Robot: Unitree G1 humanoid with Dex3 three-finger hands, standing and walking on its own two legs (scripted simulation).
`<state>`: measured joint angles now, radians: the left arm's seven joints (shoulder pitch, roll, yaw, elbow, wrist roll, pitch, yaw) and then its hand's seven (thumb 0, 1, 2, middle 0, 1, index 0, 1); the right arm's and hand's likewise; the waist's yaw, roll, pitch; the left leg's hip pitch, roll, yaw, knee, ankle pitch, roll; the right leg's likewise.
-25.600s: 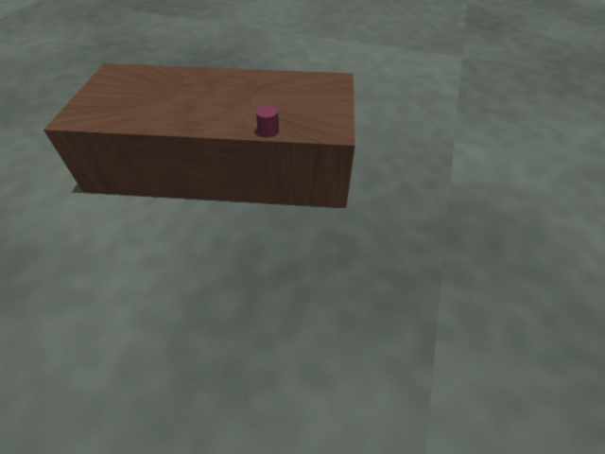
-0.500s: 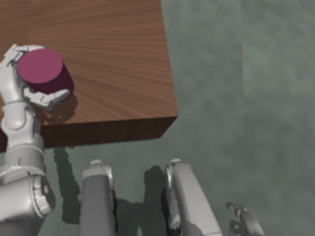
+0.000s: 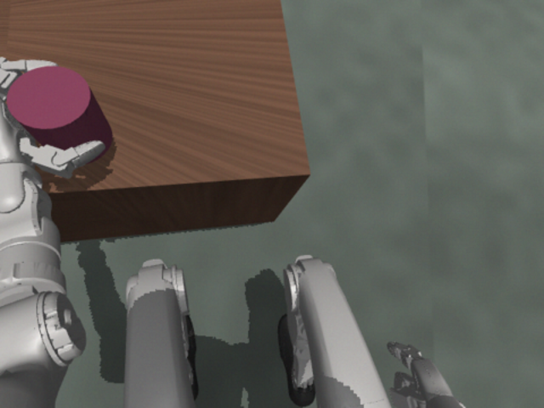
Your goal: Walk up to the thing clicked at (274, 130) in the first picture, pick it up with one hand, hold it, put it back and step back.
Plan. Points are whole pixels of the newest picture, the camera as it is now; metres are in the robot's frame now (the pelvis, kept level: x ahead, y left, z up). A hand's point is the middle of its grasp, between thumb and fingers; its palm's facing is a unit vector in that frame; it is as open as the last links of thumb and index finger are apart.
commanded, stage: lower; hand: left
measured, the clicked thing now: (66, 119) +0.48 +0.26 -0.01
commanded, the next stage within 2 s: loosen in 0.54 s
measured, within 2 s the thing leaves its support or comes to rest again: rests again in 0.44 s
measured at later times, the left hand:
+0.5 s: hand (68, 132) +0.48 +0.26 -0.04, palm faces +0.25 -0.97 -0.05, open 11.8 cm
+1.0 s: hand (67, 132) +0.48 +0.27 -0.05, palm faces +0.28 -0.96 -0.02, open 11.8 cm
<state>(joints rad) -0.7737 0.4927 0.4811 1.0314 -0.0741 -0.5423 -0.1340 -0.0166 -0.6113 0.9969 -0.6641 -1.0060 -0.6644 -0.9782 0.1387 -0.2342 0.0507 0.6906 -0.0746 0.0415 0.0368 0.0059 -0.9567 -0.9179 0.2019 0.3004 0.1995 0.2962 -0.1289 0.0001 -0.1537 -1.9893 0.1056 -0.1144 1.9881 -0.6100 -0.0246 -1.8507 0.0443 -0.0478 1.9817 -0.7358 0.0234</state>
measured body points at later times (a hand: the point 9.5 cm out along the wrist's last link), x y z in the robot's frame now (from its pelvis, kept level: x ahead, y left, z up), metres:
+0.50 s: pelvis +0.00 +0.00 -0.03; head +0.20 +0.05 +0.37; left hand +0.46 +0.32 -0.04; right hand +0.09 -0.27 -0.16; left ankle +0.09 +0.14 -0.42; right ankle +0.07 -0.13 -0.42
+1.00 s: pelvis -0.01 +0.00 -0.04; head +0.20 +0.05 +0.35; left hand +0.46 +0.32 -0.04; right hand +0.10 -0.27 -0.16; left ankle +0.09 +0.14 -0.42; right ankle +0.07 -0.13 -0.42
